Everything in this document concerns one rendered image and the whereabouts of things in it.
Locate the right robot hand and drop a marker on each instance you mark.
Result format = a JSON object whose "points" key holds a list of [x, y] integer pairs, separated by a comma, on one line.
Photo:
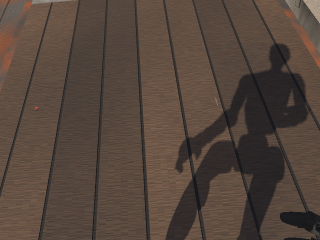
{"points": [[307, 220]]}

